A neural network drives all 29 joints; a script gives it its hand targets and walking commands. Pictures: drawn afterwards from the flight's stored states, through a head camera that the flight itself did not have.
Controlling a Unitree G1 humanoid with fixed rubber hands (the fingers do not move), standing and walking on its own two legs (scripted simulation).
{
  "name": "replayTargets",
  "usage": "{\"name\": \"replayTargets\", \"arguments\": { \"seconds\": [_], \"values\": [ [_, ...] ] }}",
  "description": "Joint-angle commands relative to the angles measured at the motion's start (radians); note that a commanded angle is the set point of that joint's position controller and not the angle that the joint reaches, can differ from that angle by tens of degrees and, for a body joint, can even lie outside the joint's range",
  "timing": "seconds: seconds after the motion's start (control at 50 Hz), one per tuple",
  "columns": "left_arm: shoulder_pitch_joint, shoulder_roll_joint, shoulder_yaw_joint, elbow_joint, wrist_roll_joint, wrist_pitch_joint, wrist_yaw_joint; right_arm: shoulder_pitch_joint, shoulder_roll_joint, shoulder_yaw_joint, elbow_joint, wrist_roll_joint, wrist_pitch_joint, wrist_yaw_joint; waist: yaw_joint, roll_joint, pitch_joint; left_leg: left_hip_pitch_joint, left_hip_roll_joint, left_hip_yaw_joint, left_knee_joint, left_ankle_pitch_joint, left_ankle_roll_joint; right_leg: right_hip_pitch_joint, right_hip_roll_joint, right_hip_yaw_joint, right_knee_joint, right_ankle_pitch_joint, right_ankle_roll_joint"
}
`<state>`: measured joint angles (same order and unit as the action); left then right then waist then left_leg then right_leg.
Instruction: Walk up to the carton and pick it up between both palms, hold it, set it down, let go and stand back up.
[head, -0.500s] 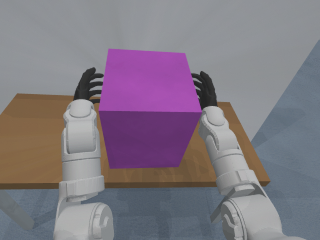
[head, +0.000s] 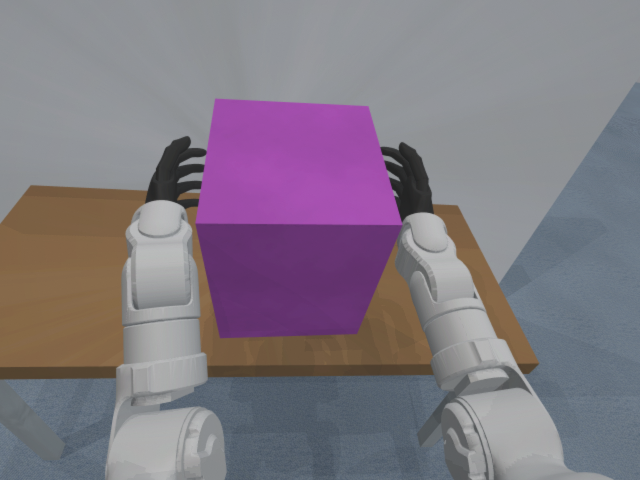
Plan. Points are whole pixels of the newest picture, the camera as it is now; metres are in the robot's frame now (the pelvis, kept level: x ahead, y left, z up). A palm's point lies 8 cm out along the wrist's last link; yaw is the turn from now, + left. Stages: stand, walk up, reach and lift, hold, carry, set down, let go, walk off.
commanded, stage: hold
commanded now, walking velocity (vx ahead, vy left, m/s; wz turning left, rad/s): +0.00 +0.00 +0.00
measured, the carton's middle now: (291, 225) +0.41 +0.01 +0.12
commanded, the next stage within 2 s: set down in 0.20 s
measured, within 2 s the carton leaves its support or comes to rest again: neither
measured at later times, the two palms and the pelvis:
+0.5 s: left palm (164, 195) +0.36 +0.16 +0.20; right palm (415, 198) +0.37 -0.13 +0.20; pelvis +0.00 +0.00 +0.00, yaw -1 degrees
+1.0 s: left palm (178, 225) +0.39 +0.16 +0.13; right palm (401, 220) +0.39 -0.13 +0.15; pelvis +0.03 +0.00 +0.00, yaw +0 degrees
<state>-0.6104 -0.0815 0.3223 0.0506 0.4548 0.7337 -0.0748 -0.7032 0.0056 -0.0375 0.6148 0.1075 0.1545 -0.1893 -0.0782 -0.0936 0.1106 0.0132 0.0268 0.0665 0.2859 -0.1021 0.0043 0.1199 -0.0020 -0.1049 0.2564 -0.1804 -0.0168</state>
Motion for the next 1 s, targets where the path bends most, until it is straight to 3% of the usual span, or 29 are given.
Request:
{"name": "replayTargets", "arguments": {
  "seconds": [0.0, 0.3, 0.42, 0.52, 0.6, 0.7, 0.76, 0.98],
  "values": [
    [-0.470, -0.407, -0.389, -0.058, -0.143, -0.049, -0.116, -0.554, 0.408, 0.268, -0.236, 0.032, -0.050, 0.100, -0.013, 0.106, -0.322, 0.231, -0.026, 0.011, 0.011, 0.173, 0.003, -0.106, 0.032, -0.032, -0.045, 0.130, 0.046],
    [-0.473, -0.404, -0.388, -0.043, -0.146, -0.075, -0.121, -0.591, 0.420, 0.272, -0.276, 0.014, -0.085, 0.100, 0.004, 0.098, -0.351, 0.228, -0.030, 0.016, 0.016, 0.156, 0.015, -0.098, 0.026, -0.032, -0.038, 0.149, 0.049],
    [-0.427, -0.384, -0.339, 0.063, -0.123, -0.165, -0.147, -0.558, 0.413, 0.219, -0.248, -0.066, -0.170, 0.114, 0.038, 0.092, -0.287, 0.150, -0.030, 0.037, -0.030, 0.005, 0.039, -0.115, 0.009, -0.031, -0.047, 0.049, 0.046],
    [-0.397, -0.369, -0.301, 0.110, -0.108, -0.238, -0.165, -0.474, 0.400, 0.162, -0.178, -0.136, -0.227, 0.130, 0.045, 0.081, -0.228, 0.093, -0.029, 0.055, -0.067, -0.062, 0.040, -0.121, 0.004, -0.035, -0.054, -0.029, 0.049],
    [-0.382, -0.378, -0.328, 0.104, -0.115, -0.288, -0.163, -0.418, 0.401, 0.166, -0.148, -0.163, -0.269, 0.127, 0.034, 0.076, -0.243, 0.133, -0.026, 0.052, -0.050, 0.030, 0.024, -0.104, 0.010, -0.042, -0.051, 0.056, 0.051],
    [-0.370, -0.415, -0.428, 0.049, -0.153, -0.354, -0.138, -0.424, 0.420, 0.264, -0.206, -0.134, -0.344, 0.106, 0.023, 0.096, -0.393, 0.213, -0.029, 0.028, 0.036, 0.316, -0.019, -0.036, 0.028, -0.046, -0.014, 0.317, 0.054],
    [-0.373, -0.428, -0.467, 0.025, -0.170, -0.397, -0.116, -0.419, 0.436, 0.309, -0.219, -0.120, -0.377, 0.098, 0.027, 0.109, -0.450, 0.229, -0.027, 0.011, 0.062, 0.413, -0.029, -0.025, 0.028, -0.039, 0.001, 0.411, 0.052],
    [-0.329, -0.406, -0.404, 0.087, -0.144, -0.407, -0.112, -0.352, 0.441, 0.307, -0.133, -0.114, -0.363, 0.085, 0.055, 0.084, -0.369, 0.128, -0.034, 0.016, 0.014, 0.267, -0.004, -0.002, 0.005, -0.008, -0.003, 0.402, 0.067]
  ]
}}
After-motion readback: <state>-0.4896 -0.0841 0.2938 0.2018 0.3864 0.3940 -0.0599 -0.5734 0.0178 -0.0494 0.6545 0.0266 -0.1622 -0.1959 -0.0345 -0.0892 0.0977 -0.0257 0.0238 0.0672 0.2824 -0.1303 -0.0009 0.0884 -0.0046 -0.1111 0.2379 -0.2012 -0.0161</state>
